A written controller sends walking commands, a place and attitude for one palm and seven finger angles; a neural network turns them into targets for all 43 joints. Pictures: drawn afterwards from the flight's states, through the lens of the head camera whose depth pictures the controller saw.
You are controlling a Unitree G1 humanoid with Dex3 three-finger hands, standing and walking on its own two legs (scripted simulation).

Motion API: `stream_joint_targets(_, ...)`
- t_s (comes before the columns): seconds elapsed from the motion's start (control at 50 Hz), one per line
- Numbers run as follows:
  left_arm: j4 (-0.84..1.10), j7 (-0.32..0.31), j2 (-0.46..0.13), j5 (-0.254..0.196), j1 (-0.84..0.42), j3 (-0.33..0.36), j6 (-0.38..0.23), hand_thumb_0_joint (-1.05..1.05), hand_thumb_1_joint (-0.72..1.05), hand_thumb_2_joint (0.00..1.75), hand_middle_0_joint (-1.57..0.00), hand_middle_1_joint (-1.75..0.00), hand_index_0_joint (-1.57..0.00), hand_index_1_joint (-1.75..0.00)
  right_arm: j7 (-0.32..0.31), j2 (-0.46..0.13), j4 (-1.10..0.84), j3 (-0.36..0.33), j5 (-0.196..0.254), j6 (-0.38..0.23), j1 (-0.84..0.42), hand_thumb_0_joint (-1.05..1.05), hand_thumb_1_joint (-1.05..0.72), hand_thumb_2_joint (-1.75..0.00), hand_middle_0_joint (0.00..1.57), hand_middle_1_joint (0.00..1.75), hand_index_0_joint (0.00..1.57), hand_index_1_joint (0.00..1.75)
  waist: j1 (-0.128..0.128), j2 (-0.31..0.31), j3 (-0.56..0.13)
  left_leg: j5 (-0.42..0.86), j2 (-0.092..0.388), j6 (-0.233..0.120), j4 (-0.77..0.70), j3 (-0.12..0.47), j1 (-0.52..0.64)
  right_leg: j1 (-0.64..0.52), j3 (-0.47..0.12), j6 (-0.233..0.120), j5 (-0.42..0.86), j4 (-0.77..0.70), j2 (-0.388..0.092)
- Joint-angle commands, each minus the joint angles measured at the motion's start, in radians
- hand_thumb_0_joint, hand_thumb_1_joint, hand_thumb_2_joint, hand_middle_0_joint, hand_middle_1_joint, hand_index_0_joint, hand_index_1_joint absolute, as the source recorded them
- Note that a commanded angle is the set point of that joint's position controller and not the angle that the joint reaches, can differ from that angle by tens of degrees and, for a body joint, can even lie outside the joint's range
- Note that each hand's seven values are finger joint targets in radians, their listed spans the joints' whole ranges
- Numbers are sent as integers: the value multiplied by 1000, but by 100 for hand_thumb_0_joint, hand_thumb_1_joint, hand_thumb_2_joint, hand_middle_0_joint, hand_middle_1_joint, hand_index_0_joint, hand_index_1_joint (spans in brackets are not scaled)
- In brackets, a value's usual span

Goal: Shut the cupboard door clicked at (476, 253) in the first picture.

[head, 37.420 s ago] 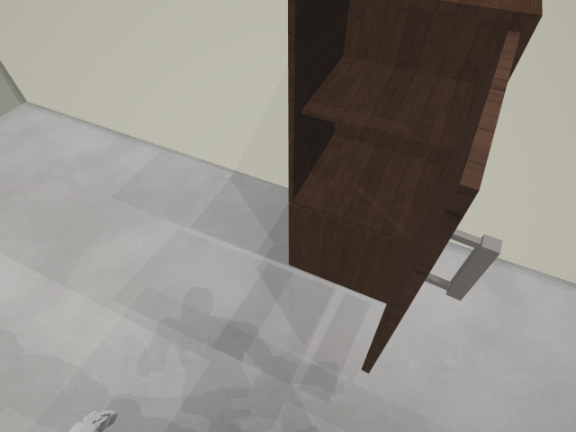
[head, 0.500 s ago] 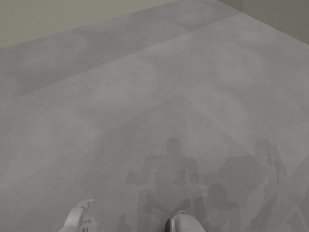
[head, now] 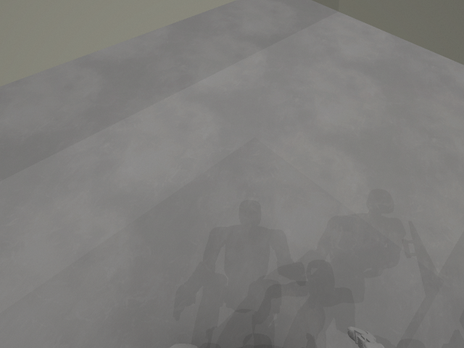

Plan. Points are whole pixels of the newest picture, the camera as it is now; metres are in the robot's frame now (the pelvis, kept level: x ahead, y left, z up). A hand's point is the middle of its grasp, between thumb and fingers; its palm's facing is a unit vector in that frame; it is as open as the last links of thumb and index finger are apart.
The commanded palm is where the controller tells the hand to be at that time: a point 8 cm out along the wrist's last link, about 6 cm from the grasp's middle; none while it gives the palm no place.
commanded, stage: turn to face it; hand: left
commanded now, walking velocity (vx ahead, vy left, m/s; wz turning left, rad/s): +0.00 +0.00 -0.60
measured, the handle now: out of the picture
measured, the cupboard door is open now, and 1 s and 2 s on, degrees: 51 51 51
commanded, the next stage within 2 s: none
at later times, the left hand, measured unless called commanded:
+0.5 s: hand (168, 291) +0.23 +0.16 -0.14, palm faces -0.33 -0.89 -0.31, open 7.4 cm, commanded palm none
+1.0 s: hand (197, 272) +0.28 +0.10 -0.15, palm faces -0.58 -0.79 -0.22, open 7.4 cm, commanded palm none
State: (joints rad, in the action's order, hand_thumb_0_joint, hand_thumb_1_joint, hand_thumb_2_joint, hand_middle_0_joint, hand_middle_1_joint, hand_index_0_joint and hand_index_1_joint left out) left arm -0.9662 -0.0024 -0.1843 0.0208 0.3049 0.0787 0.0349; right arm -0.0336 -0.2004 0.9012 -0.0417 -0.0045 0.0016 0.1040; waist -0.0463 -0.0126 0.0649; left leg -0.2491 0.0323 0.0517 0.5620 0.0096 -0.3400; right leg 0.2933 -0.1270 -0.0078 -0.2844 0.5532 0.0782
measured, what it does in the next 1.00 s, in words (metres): steps on the spot, turning right: right foot, then left foot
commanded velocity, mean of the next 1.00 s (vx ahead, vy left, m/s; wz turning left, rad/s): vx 0.00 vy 0.00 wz -0.60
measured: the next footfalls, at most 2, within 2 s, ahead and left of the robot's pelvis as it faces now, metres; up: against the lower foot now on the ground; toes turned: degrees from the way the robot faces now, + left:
right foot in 0.40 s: +0.04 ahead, -0.13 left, +0.00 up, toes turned -21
left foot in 0.74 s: +0.18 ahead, +0.10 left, +0.00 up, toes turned -24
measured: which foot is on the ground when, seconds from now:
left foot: down 0.00-0.40, up 0.42-0.72, down 0.74-1.00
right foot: down 0.00-0.00, up 0.02-0.38, down 0.40-0.74, up 0.76-1.00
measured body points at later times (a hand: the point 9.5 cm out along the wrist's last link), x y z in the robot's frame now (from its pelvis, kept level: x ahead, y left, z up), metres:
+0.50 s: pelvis +0.04 -0.01 -0.01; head +0.08 -0.05 +0.44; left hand +0.25 +0.20 -0.12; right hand -0.01 -0.29 -0.16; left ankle +0.03 +0.13 -0.67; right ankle +0.01 -0.12 -0.73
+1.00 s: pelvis +0.07 +0.00 +0.01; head +0.11 -0.03 +0.45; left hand +0.31 +0.15 -0.13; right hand -0.03 -0.23 -0.14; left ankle +0.14 +0.11 -0.73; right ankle -0.01 -0.09 -0.69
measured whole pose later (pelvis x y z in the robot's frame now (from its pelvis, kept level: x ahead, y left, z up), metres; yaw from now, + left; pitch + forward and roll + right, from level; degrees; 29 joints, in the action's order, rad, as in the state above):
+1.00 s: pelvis +0.07 +0.00 +0.01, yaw -37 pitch +0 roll -1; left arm -0.88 0.04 -0.25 0.02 0.15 0.08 0.08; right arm -0.02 -0.19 0.89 -0.02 -0.03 0.02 0.25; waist 0.01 0.01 0.10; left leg -0.30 0.16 0.04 0.53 -0.19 -0.22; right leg 0.38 0.07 0.04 -0.47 0.85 -0.02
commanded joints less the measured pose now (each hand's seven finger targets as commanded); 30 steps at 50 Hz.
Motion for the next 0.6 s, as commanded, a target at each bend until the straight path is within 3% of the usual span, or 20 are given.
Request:
stream_joint_targets(0.0, 125, -3, -115, -5, -20, 27, -15, 0, 90, 90, -20, -30, -20, -30, -13, -226, -48, -40, -27, -15, 188, 0, -90, -90, 20, 30, 20, 30, 85, 216, -134, 388, 451, -217, -239, 332, 283, 245, 75, 21, -365, 447, -35)
stream_joint_targets(0.02, 118, 1, -124, 4, -42, 35, -6, 0, 90, 90, -20, -30, -20, -30, -17, -215, -54, -36, -32, -17, 157, 0, -90, -90, 20, 30, 20, 30, 73, 222, -109, 437, 415, -217, -245, 305, 243, 268, 70, 36, -326, 562, -55)
stream_joint_targets(0.06, 117, 16, -134, 1, -28, 42, 3, 0, 90, 90, -20, -30, -20, -30, -17, -175, -95, -22, -26, -13, 64, 0, -90, -90, 20, 30, 20, 30, 30, 206, -78, 489, 341, -195, -216, 130, 210, 273, 97, 52, -234, 641, -100)
stream_joint_targets(0.1, 129, 27, -119, -3, -56, 34, 12, 0, 90, 90, -20, -30, -20, -30, -14, -167, -95, -22, -28, -12, 77, 0, -90, -90, 20, 30, 20, 30, 38, 187, -85, 552, 301, -179, -199, 31, 239, 259, 126, 65, -190, 584, -111)
stream_joint_targets(0.18, 167, 37, -103, -1, -130, 22, 16, 0, 90, 90, -20, -30, -20, -30, -7, -189, -74, -38, -26, -7, 136, 0, -90, -90, 20, 30, 20, 30, 72, 202, -94, 589, 298, -174, -172, -47, 290, 211, 182, 62, -158, 400, -113)
stream_joint_targets(0.26, 187, 38, -111, 2, -163, 16, 9, 0, 90, 90, -20, -30, -20, -30, 2, -210, -66, -50, -26, 0, 150, 0, -90, -90, 20, 30, 20, 30, 84, 244, -93, 600, 319, -163, -128, -90, 291, 136, 226, 43, -140, 248, -95)
stream_joint_targets(0.3, 190, 38, -117, 2, -160, 15, 5, 0, 90, 90, -20, -30, -20, -30, 5, -222, -65, -54, -26, 3, 137, 0, -90, -90, 20, 30, 20, 30, 72, 229, -88, 564, 321, -142, -93, -106, 259, 70, 238, 25, -99, 152, -84)
stream_joint_targets(0.32, 183, 37, -125, 1, -132, 18, 2, 0, 90, 90, -20, -30, -20, -30, 6, -229, -64, -56, -24, 4, 124, 0, -90, -90, 20, 30, 20, 30, 51, 221, -92, 522, 313, -119, -53, -125, 230, 7, 244, 16, -31, 71, -80)
stream_joint_targets(0.34, 168, 35, -148, 3, -76, 22, -5, 0, 90, 90, -20, -30, -20, -30, 9, -230, -67, -57, -18, 5, 112, 0, -90, -90, 20, 30, 20, 30, 17, 172, -116, 470, 287, -84, 42, -149, 171, -112, 238, 1, 93, -53, -82)
stream_joint_targets(0.36, 146, 26, -223, 9, 4, 33, -17, 0, 90, 90, -20, -30, -20, -30, 19, -197, -79, -53, -7, 6, 118, 0, -90, -90, 20, 30, 20, 30, -19, 15, -170, 318, 223, -28, 218, -206, 33, -306, 104, -45, 317, -125, -197)
stream_joint_targets(0.38, 124, 11, -325, 12, 76, 53, -27, 0, 90, 90, -20, -30, -20, -30, 22, -116, -130, -30, -5, 6, 60, 0, -90, -90, 20, 30, 20, 30, -61, -278, -168, -349, 47, 27, 468, -223, -249, -430, -222, -174, 770, -142, -442)
stream_joint_targets(0.4, 116, -3, -345, -5, 100, 51, -23, 0, 90, 90, -20, -30, -20, -30, 7, -140, -146, -22, -5, 21, 23, 0, -90, -90, 20, 30, 20, 30, -70, -223, -165, -424, 51, 27, 600, -56, -286, -363, -258, -247, 873, -138, -497)
stream_joint_targets(0.42, 130, -13, -323, -1, 45, 53, -22, 0, 90, 90, -20, -30, -20, -30, 0, -135, -138, -24, -4, 23, 24, 0, -90, -90, 20, 30, 20, 30, -44, -291, -153, -381, 59, 27, 661, -5, -324, -331, -282, -257, 754, -152, -454)
stream_joint_targets(0.44, 149, -17, -285, -3, -31, 43, -18, 0, 90, 90, -20, -30, -20, -30, 2, -153, -122, -29, -4, 23, 35, 0, -90, -90, 20, 30, 20, 30, -15, -259, -124, -298, 75, 30, 676, 18, -328, -292, -217, -237, 628, -163, -412)
stream_joint_targets(0.46, 172, -21, -256, -1, -110, 36, -12, 0, 90, 90, -20, -30, -20, -30, 9, -151, -99, -29, -5, 24, 61, 0, -90, -90, 20, 30, 20, 30, 22, -174, -130, -225, 92, 36, 640, 12, -273, -243, -136, -209, 538, -155, -366)
stream_joint_targets(0.48, 187, -19, -244, 1, -140, 28, -14, 0, 90, 90, -20, -30, -20, -30, 14, -140, -87, -25, -9, 27, 84, 0, -90, -90, 20, 30, 20, 30, 41, -128, -132, -194, 81, 41, 590, -10, -220, -189, -91, -189, 513, -158, -335)
stream_joint_targets(0.52, 188, -13, -251, 4, -153, 27, -15, 0, 90, 90, -20, -30, -20, -30, 17, -129, -77, -23, -10, 35, 113, 0, -90, -90, 20, 30, 20, 30, 54, -135, -107, -169, 62, 46, 495, -33, -159, -111, -74, -177, 429, -180, -311)
stream_joint_targets(0.58, 177, -7, -261, 9, -144, 33, -12, 0, 90, 90, -20, -30, -20, -30, 17, -119, -82, -23, -7, 28, 119, 0, -90, -90, 20, 30, 20, 30, 48, -128, -96, -169, 35, 42, 331, -44, -108, -89, -124, -182, 363, -178, -296)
